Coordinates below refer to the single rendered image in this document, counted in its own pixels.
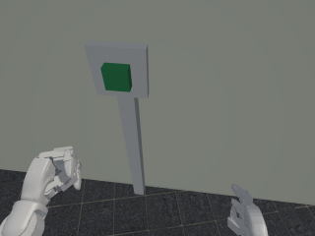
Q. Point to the right robot hand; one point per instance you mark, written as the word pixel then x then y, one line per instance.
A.
pixel 250 221

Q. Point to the robot left forearm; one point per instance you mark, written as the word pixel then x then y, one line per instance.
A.
pixel 26 219

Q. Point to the button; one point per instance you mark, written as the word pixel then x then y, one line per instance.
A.
pixel 116 76

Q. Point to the panel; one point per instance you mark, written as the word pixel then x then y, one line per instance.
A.
pixel 137 56

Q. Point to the left robot hand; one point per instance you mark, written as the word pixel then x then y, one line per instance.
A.
pixel 37 184

